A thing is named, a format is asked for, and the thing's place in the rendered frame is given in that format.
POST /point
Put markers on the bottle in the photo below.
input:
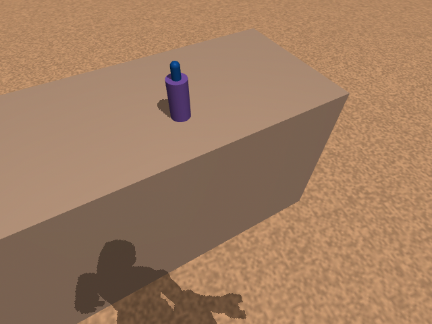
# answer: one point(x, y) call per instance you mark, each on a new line
point(178, 93)

